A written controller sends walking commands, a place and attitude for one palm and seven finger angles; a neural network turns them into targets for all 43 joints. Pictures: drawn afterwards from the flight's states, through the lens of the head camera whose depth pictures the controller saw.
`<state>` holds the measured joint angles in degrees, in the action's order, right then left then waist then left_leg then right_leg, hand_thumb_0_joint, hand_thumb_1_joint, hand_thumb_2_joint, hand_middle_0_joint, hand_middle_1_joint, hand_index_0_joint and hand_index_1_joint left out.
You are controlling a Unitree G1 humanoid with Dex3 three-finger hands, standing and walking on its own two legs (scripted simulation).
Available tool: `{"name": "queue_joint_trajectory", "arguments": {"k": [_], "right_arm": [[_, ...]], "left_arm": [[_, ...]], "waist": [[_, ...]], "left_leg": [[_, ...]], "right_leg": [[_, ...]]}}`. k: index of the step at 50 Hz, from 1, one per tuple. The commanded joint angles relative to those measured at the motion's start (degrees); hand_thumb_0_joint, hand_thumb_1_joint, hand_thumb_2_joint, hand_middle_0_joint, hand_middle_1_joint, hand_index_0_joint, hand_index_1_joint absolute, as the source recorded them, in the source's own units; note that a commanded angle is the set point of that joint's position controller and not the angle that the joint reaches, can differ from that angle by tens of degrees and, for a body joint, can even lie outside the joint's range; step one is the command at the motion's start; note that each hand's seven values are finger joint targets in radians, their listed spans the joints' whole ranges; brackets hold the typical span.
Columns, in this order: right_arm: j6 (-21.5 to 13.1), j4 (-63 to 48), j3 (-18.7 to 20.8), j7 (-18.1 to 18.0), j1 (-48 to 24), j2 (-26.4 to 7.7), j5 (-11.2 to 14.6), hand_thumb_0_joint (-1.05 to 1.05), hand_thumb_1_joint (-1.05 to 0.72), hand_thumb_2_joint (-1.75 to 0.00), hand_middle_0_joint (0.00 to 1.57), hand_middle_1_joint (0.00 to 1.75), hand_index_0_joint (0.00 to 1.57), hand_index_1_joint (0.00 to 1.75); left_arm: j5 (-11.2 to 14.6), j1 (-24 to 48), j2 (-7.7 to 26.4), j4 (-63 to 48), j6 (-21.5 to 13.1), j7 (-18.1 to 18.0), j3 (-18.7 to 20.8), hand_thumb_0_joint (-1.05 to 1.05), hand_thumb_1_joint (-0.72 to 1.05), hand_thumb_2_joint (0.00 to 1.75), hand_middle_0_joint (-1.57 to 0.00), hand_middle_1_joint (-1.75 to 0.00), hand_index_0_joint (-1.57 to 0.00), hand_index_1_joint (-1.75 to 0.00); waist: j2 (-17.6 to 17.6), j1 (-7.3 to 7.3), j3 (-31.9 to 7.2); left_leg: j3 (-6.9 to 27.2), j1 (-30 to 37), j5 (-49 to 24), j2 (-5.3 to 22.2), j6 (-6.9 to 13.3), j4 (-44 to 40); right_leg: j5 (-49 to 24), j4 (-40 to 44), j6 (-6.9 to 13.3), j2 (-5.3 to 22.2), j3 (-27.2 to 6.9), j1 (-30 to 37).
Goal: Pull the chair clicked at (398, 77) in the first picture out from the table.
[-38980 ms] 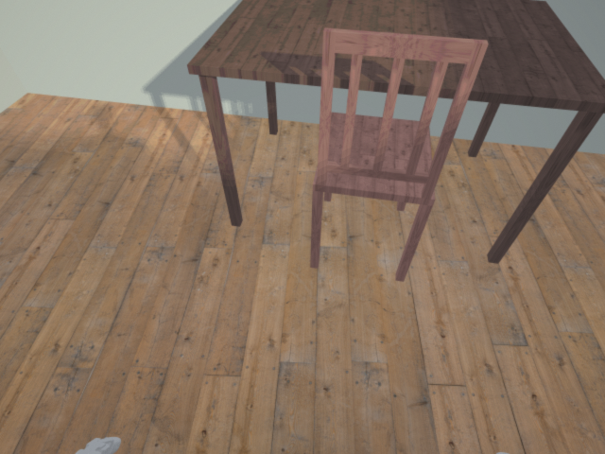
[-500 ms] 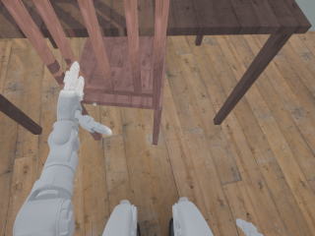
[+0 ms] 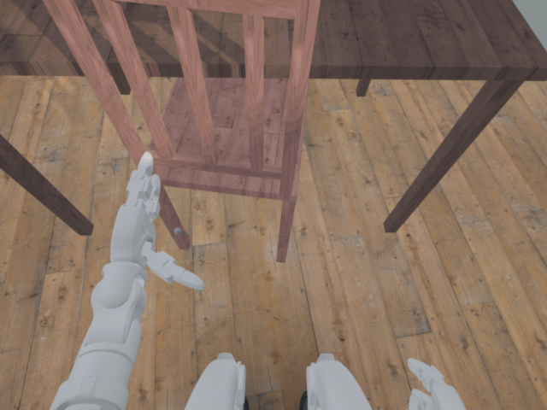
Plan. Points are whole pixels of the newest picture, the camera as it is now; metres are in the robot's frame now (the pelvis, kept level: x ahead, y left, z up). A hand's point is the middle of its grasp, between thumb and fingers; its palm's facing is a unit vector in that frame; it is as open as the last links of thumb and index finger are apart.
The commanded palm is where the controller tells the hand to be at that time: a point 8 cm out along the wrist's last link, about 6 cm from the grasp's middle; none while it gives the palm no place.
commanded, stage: draw the fingers out of the gap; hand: left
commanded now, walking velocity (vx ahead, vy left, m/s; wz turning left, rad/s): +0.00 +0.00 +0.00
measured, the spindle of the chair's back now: (199, 102) +0.59 +0.14 +0.05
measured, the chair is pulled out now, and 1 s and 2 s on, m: -0.07 -0.07 -0.07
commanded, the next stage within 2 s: draw the hand back to the body in 0.26 s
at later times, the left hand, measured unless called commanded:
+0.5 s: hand (166, 278) +0.29 +0.15 +0.03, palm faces +0.00 -1.00 -0.04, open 17.5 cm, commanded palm +0.27 +0.21 +0.04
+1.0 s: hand (85, 288) +0.25 +0.20 +0.12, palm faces +0.13 -0.95 -0.28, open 16.8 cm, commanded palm +0.22 +0.25 +0.16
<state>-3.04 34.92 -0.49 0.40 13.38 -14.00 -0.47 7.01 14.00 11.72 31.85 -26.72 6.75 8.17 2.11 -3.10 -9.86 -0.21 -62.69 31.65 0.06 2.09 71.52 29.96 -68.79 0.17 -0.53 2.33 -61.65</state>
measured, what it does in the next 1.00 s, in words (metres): rises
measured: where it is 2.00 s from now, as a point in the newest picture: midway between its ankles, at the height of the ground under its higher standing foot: outside the picture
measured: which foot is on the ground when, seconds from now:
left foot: down 0.00-1.00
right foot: down 0.00-1.00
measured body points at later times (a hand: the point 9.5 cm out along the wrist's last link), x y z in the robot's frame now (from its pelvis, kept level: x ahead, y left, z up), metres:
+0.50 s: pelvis +0.00 -0.01 +0.00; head +0.10 +0.00 +0.44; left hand +0.28 +0.20 +0.03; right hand +0.18 -0.23 -0.10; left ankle +0.02 +0.09 -0.63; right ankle +0.02 -0.12 -0.63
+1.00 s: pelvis +0.04 -0.01 +0.07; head +0.06 -0.02 +0.52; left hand +0.24 +0.25 +0.14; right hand +0.21 -0.25 -0.01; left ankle +0.02 +0.09 -0.63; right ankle +0.02 -0.12 -0.63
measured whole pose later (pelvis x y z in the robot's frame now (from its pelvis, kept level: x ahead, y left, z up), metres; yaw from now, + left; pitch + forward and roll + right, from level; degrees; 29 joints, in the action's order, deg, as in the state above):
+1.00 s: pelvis +0.04 -0.01 +0.07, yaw +2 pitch +10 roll -2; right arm -6.4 29.7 -1.6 -5.6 15.9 -14.4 2.0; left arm 5.6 -25.2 17.4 -8.9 -5.5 0.3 6.8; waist 3.4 -0.6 -8.3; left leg 1.1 -33.3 26.8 -0.4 1.2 50.5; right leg 25.6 -47.7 0.7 -0.6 3.2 -31.7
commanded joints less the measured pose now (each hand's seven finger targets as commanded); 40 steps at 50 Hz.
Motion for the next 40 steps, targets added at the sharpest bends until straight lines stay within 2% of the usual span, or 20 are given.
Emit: {"name": "queue_joint_trajectory", "arguments": {"k": [1, 4, 6, 9, 14, 15, 16, 17, 19, 20, 22, 23, 25, 26, 28, 31, 35, 36, 37, 40], "right_arm": [[-2.58, -7.36, 3.11, -0.49, 1.65, -7.91, 0.05, 0.0, -0.9, -0.9, 0.2, 0.3, 0.2, 0.3], [-2.81, -7.95, 2.97, -0.5, 0.57, -7.59, -0.08, 0.0, -0.9, -0.9, 0.2, 0.3, 0.2, 0.3], [-2.99, -8.37, 2.88, -0.66, 0.23, -7.66, -0.06, 0.0, -0.9, -0.9, 0.2, 0.3, 0.2, 0.3], [-3.34, -9.37, 2.95, -0.57, -0.66, -7.21, -0.03, 0.0, -0.9, -0.9, 0.2, 0.3, 0.2, 0.3], [-3.69, -10.3, 2.87, -0.66, -1.64, -7.15, 0.25, 0.0, -0.9, -0.9, 0.2, 0.3, 0.2, 0.3], [-3.9, -10.45, 2.81, -0.67, -1.94, -6.96, 0.17, 0.0, -0.9, -0.9, 0.2, 0.3, 0.2, 0.3], [-4.09, -10.73, 2.85, -0.82, -1.76, -7.08, 0.33, 0.0, -0.9, -0.9, 0.2, 0.3, 0.2, 0.3], [-4.25, -10.93, 2.78, -0.84, -2.25, -6.99, 0.22, 0.0, -0.9, -0.9, 0.2, 0.3, 0.2, 0.3], [-4.63, -11.04, 2.92, -0.95, -2.04, -6.8, 0.17, 0.0, -0.9, -0.9, 0.2, 0.3, 0.2, 0.3], [-5.14, -11.32, 2.86, -1.24, -2.44, -6.59, 0.26, 0.0, -0.9, -0.9, 0.2, 0.3, 0.2, 0.3], [-5.54, -11.78, 2.68, -1.8, -2.25, -6.73, 0.34, 0.0, -0.9, -0.9, 0.2, 0.3, 0.2, 0.3], [-5.6, -12.05, 2.61, -1.94, -2.03, -6.58, 0.5, 0.0, -0.9, -0.9, 0.2, 0.3, 0.2, 0.3], [-5.78, -12.28, 2.39, -2.06, -1.85, -6.57, 0.9, 0.0, -0.9, -0.9, 0.2, 0.3, 0.2, 0.3], [-5.81, -12.47, 2.3, -2.29, -1.24, -6.74, 1.0, 0.0, -0.9, -0.9, 0.2, 0.3, 0.2, 0.3], [-6.03, -12.99, 2.15, -2.59, -1.43, -6.87, 1.49, 0.0, -0.9, -0.9, 0.2, 0.3, 0.2, 0.3], [-6.57, -13.92, 1.68, -3.23, -1.08, -7.14, 1.87, 0.0, -0.9, -0.9, 0.2, 0.3, 0.2, 0.3], [-7.65, -14.67, 1.43, -3.83, -0.66, -6.96, 2.06, 0.0, -0.9, -0.9, 0.2, 0.3, 0.2, 0.3], [-7.92, -14.81, 1.37, -3.96, -0.73, -6.99, 2.19, 0.0, -0.9, -0.9, 0.2, 0.3, 0.2, 0.3], [-8.39, -14.8, 1.26, -3.95, -0.57, -6.73, 2.19, 0.0, -0.9, -0.9, 0.2, 0.3, 0.2, 0.3], [-9.5, -14.37, 1.37, -4.17, -0.32, -6.71, 2.39, 0.0, -0.9, -0.9, 0.2, 0.3, 0.2, 0.3]], "left_arm": [[0.74, 9.46, 6.22, -15.05, -3.58, -0.43, 0.86, 0.0, -0.55, 0.2, 0.0, 0.0, 0.0, 0.0], [0.63, 7.46, 5.78, -17.45, -3.58, -0.87, 0.47, 0.0, -0.55, 0.2, 0.0, 0.0, 0.0, 0.0], [0.66, 6.18, 6.49, -18.28, -3.46, -0.83, 0.86, 0.0, -0.55, 0.2, 0.0, 0.0, 0.0, 0.0], [1.03, 1.29, 4.73, -21.64, -3.15, -0.35, -0.69, 0.0, -0.55, 0.2, 0.0, 0.0, 0.0, 0.0], [1.1, -3.96, 4.59, -24.35, -2.13, 0.23, -1.39, 0.0, -0.55, 0.2, 0.0, 0.0, 0.0, 0.0], [1.23, -3.91, 3.51, -25.67, -2.03, 0.35, -2.55, 0.0, -0.55, 0.2, 0.0, 0.0, 0.0, 0.0], [1.2, -4.94, 4.24, -26.18, -1.97, 0.34, -1.99, 0.0, -0.55, 0.2, 0.0, 0.0, 0.0, 0.0], [1.24, -6.01, 3.88, -27.25, -2.04, 0.31, -2.27, 0.0, -0.55, 0.2, 0.0, 0.0, 0.0, 0.0], [1.36, -8.14, 3.58, -29.4, -2.01, 0.2, -2.72, 0.0, -0.55, 0.2, 0.0, 0.0, 0.0, 0.0], [3.88, -7.27, 3.45, -34.17, -2.93, 0.25, -1.26, 0.0, -0.55, 0.2, 0.0, 0.0, 0.0, 0.0], [3.85, -9.62, 7.61, -38.4, -3.01, 0.3, 1.42, 0.0, -0.55, 0.2, 0.0, 0.0, 0.0, 0.0], [3.48, -11.69, 7.92, -39.54, -2.41, 0.39, 1.35, 0.0, -0.55, 0.2, 0.0, 0.0, 0.0, 0.0], [3.36, -13.58, 6.7, -40.81, -0.34, 0.71, -0.41, 0.0, -0.55, 0.2, 0.0, 0.0, 0.0, 0.0], [3.54, -14.45, 7.35, -40.99, 0.77, 0.88, 0.16, 0.0, -0.55, 0.2, 0.0, 0.0, 0.0, 0.0], [4.36, -17.93, 5.8, -40.74, 3.03, 1.74, -0.82, 0.0, -0.55, 0.2, 0.0, 0.0, 0.0, 0.0], [5.66, -21.36, 6.91, -42.14, 5.87, 2.88, 0.36, 0.0, -0.55, 0.2, 0.0, 0.0, 0.0, 0.0], [6.96, -25.32, 8.31, -45.31, 7.54, 3.47, 2.75, 0.0, -0.55, 0.2, 0.0, 0.0, 0.0, 0.0], [7.08, -26.02, 9.67, -46.17, 7.62, 3.53, 3.94, 0.0, -0.55, 0.2, 0.0, 0.0, 0.0, 0.0], [7.29, -26.63, 9.32, -47.64, 7.55, 3.74, 3.92, 0.0, -0.55, 0.2, 0.0, 0.0, 0.0, 0.0], [7.88, -29.08, 9.65, -48.9, 8.18, 4.3, 4.66, 0.0, -0.51, 0.22, -0.01, -0.01, -0.01, -0.01]], "waist": [[0.1, -0.61, -21.32], [0.58, -0.06, -21.28], [-0.37, -0.01, -20.68], [0.36, 0.72, -22.11], [-1.07, 0.84, -19.39], [-0.19, 0.63, -19.57], [-1.03, 0.72, -19.03], [0.13, 1.13, -19.34], [-0.41, 1.08, -20.31], [-0.6, 1.43, -21.62], [0.79, 2.44, -23.58], [2.4, 2.62, -23.14], [2.08, 1.75, -20.88], [1.45, 1.57, -20.38], [-1.03, 0.95, -17.72], [-0.67, 1.07, -14.72], [-1.79, 1.28, -12.73], [-0.06, 1.59, -12.12], [0.63, 1.51, -12.36], [0.53, 1.32, -10.21]], "left_leg": [[3.37, 17.95, -18.69, -0.01, -1.85, -9.53], [3.27, 17.59, -18.0, -0.28, -1.81, -9.33], [3.12, 16.26, -17.58, -0.38, -1.6, -8.87], [2.89, 17.63, -19.28, -0.44, -1.74, -8.91], [3.23, 15.65, -17.22, -0.49, -1.68, -8.92], [3.04, 15.58, -16.75, -0.63, -1.5, -8.61], [3.32, 15.22, -16.48, -0.61, -1.46, -8.66], [3.32, 15.56, -16.09, -0.66, -1.55, -8.76], [3.25, 16.18, -17.78, -0.67, -1.48, -8.25], [3.34, 16.74, -18.27, -0.78, -1.54, -8.38], [3.08, 18.04, -19.16, -0.95, -1.45, -9.43], [2.98, 19.63, -20.51, -0.94, -1.59, -10.24], [3.18, 20.72, -19.6, -0.77, -1.53, -11.71], [3.35, 20.46, -18.82, -0.8, -1.34, -12.34], [3.26, 20.6, -17.07, -0.7, -1.07, -13.92], [3.15, 20.92, -15.49, -0.89, -0.95, -16.44], [2.73, 22.92, -16.24, -0.9, -0.88, -19.01], [2.61, 23.43, -16.67, -1.01, -0.87, -19.54], [2.58, 25.05, -18.0, -0.92, -0.96, -20.27], [2.41, 27.09, -19.15, -0.74, -1.0, -21.75]], "right_leg": [[-13.28, 8.17, 1.8, -0.95, -0.05, 10.13], [-12.97, 8.02, 1.83, -0.77, -0.16, 10.5], [-13.03, 7.83, 1.88, -0.77, -0.32, 10.91], [-14.62, 7.75, 1.86, -0.6, -0.37, 12.14], [-12.95, 7.69, 1.9, -0.65, -0.12, 11.56], [-12.69, 7.81, 1.88, -0.61, -0.27, 11.48], [-12.08, 7.62, 2.01, -0.72, -0.08, 11.26], [-11.51, 7.62, 2.01, -0.62, -0.1, 11.01], [-13.15, 7.47, 1.99, -0.55, -0.14, 11.59], [-13.82, 7.89, 1.97, -0.5, -0.16, 13.08], [-14.69, 8.56, 2.06, -0.55, -0.67, 16.15], [-15.58, 8.98, 2.13, -0.5, -0.57, 16.66], [-14.69, 10.73, 1.9, -0.62, -0.22, 16.94], [-13.94, 11.43, 1.89, -0.79, 0.01, 17.74], [-13.28, 13.61, 1.47, -0.88, 0.29, 19.08], [-12.03, 16.39, 1.48, -1.02, 0.58, 21.8], [-13.34, 19.45, 1.16, -0.89, 0.56, 25.8], [-13.39, 20.05, 1.35, -0.97, 0.56, 26.36], [-14.64, 20.38, 1.33, -0.88, 0.78, 27.12], [-16.19, 22.26, 1.08, -0.83, 0.93, 28.6]]}}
